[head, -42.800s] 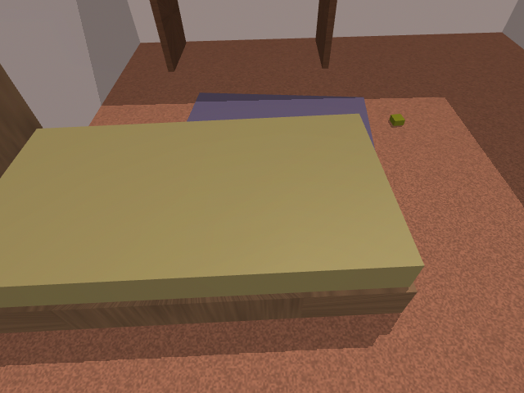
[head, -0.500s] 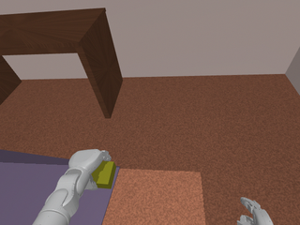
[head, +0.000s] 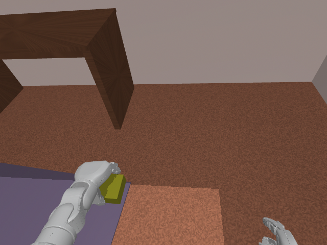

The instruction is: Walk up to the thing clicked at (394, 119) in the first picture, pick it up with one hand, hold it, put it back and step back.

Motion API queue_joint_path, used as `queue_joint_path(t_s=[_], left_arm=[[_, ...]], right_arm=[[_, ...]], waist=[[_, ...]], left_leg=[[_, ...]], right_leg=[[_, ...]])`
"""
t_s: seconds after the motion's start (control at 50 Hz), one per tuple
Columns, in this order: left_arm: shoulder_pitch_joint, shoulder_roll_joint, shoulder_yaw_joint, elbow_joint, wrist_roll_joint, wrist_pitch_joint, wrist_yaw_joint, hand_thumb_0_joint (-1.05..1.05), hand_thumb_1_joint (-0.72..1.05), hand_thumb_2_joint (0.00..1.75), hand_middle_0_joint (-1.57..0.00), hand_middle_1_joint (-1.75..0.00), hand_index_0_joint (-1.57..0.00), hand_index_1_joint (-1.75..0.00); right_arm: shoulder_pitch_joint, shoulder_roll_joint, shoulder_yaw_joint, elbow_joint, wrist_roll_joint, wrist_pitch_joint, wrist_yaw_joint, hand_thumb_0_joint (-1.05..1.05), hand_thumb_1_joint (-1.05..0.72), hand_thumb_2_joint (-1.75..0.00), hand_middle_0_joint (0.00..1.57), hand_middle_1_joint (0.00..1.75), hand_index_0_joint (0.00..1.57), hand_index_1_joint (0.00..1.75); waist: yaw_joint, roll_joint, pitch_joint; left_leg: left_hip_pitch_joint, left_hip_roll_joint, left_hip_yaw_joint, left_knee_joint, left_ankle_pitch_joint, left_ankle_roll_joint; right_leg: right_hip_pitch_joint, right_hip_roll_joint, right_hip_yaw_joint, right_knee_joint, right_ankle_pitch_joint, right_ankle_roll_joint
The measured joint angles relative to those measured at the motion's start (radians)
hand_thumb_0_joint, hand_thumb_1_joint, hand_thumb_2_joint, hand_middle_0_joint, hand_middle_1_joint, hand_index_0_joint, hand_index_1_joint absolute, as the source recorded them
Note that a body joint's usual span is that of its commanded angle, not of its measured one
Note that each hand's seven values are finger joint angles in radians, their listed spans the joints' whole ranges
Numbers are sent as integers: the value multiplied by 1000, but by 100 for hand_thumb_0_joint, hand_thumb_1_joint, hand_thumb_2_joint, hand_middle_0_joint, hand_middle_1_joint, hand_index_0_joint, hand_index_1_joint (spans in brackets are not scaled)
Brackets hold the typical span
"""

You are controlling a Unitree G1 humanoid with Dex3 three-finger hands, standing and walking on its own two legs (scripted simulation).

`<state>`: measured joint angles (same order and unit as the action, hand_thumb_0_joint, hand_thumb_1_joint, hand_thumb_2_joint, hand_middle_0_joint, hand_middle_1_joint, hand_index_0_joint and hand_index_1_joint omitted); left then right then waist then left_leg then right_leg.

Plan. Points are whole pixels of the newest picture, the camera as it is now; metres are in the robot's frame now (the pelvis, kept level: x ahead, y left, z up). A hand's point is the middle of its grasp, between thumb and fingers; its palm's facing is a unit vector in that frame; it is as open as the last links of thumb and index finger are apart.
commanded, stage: hold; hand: left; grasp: from above
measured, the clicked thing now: (111, 188) +0.31 +0.20 -0.08
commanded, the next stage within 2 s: crouch in 0.12 s
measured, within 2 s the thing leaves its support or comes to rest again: neither
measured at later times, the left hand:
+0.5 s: hand (103, 197) +0.28 +0.21 -0.07, palm faces -0.46 -0.04 -0.89, open 9.7 cm
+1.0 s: hand (125, 216) +0.30 +0.21 -0.32, palm faces -0.41 +0.04 -0.91, open 9.6 cm
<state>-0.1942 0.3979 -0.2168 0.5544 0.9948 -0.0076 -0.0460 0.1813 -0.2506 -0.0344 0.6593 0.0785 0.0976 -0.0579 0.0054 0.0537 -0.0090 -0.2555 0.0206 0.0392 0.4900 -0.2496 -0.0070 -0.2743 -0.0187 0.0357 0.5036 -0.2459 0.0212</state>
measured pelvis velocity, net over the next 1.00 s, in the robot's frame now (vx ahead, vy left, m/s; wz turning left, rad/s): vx -0.06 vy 0.01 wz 0.02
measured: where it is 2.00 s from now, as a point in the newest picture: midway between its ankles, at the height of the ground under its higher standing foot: outside the picture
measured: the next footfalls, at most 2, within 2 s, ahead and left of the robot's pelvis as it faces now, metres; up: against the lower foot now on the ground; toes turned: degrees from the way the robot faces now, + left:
none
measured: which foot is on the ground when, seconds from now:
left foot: down 0.00-1.00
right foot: down 0.00-1.00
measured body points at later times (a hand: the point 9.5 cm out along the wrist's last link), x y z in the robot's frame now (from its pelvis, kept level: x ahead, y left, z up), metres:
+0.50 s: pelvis +0.00 +0.00 -0.01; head +0.03 -0.02 +0.44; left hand +0.30 +0.21 -0.02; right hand +0.14 -0.26 -0.12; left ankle +0.00 +0.12 -0.74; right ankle +0.01 -0.13 -0.74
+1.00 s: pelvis -0.06 +0.01 -0.18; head +0.08 +0.02 +0.24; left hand +0.32 +0.21 -0.26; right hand +0.02 -0.28 -0.31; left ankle +0.00 +0.12 -0.74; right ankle +0.01 -0.13 -0.74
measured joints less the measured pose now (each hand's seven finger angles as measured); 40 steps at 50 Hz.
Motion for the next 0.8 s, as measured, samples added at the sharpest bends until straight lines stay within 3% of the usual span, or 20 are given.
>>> queue_joint_path(t_s=[0.26,0.4,0.56,0.7,0.8], left_arm=[[8,-6,-3,7,3,-12,6,8,22,31,-109,-30,-72,-20],[-4,-20,5,63,20,-19,59,8,20,34,-110,-25,-73,-18],[-62,-29,18,226,84,-70,181,8,20,35,-111,-19,-74,-15],[-156,-60,16,380,161,-62,330,8,20,35,-113,-16,-75,-13],[-223,-75,26,469,197,-63,400,8,21,33,-114,-12,-76,-10]], right_arm=[[1,0,-2,-8,-1,9,0,1,-91,-91,20,30,20,30],[-6,3,-1,-3,-5,14,5,1,-91,-91,20,30,20,30],[-12,3,-9,-2,-31,15,23,0,-91,-91,20,30,20,30],[6,-16,-46,17,-59,-1,46,0,-91,-91,20,30,20,30],[16,-18,-59,42,-77,-27,45,0,-91,-91,20,30,20,30]], waist=[[1,2,5],[-6,-4,5],[-29,-36,-16],[-45,-40,-80],[-70,-39,-137]], left_leg=[[2,0,-1,-7,1,-1],[-17,-2,-8,6,0,-2],[-200,1,-25,159,-50,-5],[-520,5,-44,452,-155,-6],[-773,6,-53,674,-227,-3]], right_leg=[[2,0,-1,-6,0,0],[-15,-2,-8,8,-5,-1],[-188,0,-21,152,-54,-5],[-493,4,-32,423,-151,-1],[-741,6,-33,637,-220,4]])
